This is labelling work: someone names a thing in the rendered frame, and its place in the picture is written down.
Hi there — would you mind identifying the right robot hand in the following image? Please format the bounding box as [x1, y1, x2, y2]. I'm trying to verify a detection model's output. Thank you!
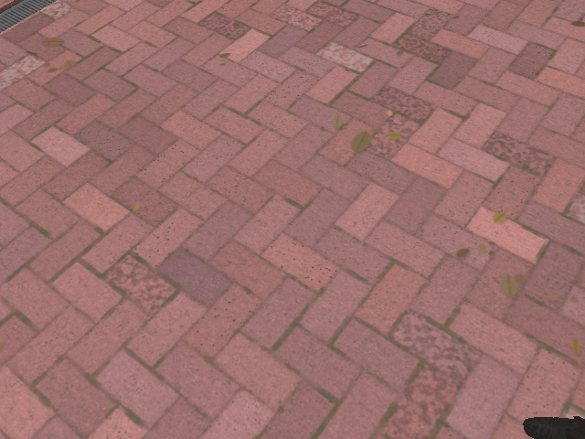
[523, 416, 585, 439]

